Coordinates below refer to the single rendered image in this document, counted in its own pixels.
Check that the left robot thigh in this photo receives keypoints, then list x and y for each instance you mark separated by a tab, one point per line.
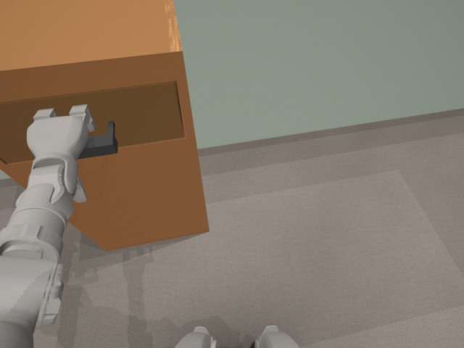
197	340

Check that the drawer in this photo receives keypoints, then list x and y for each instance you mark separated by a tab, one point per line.
142	114

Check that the robot left upper arm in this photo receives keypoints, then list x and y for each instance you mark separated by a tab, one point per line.
30	296

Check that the robot left hand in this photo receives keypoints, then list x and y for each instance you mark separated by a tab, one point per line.
63	135

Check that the left robot shin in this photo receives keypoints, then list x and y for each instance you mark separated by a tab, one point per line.
201	330

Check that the handle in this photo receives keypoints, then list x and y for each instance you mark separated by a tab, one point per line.
101	145

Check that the robot left forearm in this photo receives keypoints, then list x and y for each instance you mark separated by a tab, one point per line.
39	220

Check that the cabinet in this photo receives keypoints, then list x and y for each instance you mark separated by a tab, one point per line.
146	192

